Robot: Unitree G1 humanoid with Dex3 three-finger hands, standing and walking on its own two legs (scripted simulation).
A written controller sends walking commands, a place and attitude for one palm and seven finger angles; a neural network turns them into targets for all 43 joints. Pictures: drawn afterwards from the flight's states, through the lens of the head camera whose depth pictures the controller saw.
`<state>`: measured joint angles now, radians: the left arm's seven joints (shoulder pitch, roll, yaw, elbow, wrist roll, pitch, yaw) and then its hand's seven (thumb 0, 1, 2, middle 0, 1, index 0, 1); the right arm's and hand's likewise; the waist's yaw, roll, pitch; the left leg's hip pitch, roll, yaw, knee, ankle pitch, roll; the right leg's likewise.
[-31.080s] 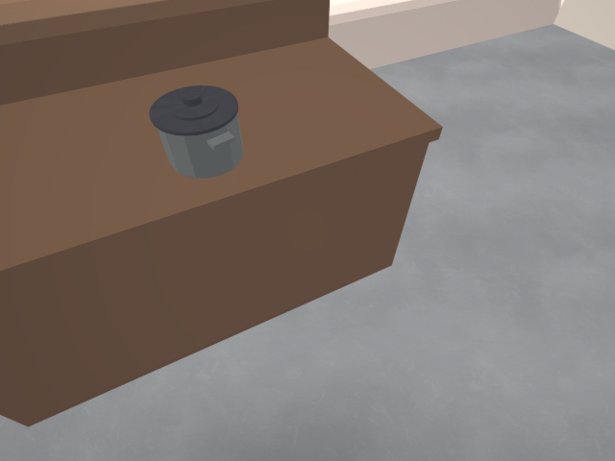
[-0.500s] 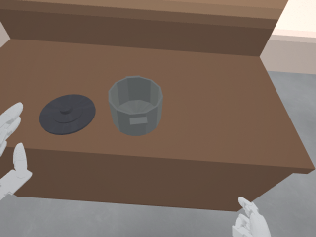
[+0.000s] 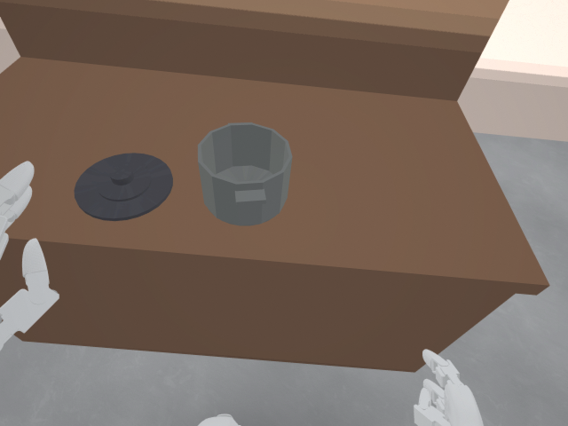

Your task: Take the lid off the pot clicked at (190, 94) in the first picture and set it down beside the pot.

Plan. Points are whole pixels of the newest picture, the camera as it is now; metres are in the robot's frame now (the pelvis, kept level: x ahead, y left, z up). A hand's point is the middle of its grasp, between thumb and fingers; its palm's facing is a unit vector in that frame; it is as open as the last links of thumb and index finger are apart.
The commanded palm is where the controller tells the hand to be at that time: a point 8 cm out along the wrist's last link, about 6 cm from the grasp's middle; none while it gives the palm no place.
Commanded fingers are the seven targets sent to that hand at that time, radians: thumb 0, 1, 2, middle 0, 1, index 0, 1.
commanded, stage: step back with the hand held close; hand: left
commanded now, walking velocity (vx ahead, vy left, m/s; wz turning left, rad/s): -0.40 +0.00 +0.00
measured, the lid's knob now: (121, 175) +0.56 +0.36 -0.03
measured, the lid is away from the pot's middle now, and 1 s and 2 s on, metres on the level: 0.25 0.25 0.25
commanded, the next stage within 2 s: stop stepping back and stand still in 1.20 s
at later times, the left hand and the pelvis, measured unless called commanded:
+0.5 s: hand (51, 308) +0.18 +0.23 +0.18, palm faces +0.36 -0.84 -0.42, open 7.5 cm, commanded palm +0.11 +0.28 +0.20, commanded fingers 0.00 0.90 0.90 -0.20 -0.30 -0.20 -0.30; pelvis -0.02 +0.00 -0.01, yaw +0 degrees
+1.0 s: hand (22, 339) +0.16 +0.23 +0.19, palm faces +0.32 -0.85 -0.42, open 7.5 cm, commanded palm +0.08 +0.28 +0.20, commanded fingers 0.00 0.90 0.90 -0.20 -0.30 -0.20 -0.30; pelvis -0.06 +0.01 -0.01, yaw -3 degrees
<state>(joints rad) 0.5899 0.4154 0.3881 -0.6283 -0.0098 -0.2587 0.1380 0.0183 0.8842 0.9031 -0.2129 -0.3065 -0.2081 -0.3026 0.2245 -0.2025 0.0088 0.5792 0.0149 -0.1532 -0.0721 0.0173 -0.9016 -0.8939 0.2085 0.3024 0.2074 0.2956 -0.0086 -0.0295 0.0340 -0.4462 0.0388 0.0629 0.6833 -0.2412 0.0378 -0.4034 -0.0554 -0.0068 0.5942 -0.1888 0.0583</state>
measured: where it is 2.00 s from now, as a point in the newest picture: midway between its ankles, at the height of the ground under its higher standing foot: outside the picture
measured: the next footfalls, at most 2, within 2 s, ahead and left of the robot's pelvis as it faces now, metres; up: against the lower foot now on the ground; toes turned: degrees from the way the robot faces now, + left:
right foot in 1.06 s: -0.06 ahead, -0.14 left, +0.00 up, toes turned -6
left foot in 1.30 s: -0.05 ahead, +0.12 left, +0.00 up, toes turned -2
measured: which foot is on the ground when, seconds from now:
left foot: down 0.00-1.00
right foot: down 0.00-0.84, up 0.86-1.00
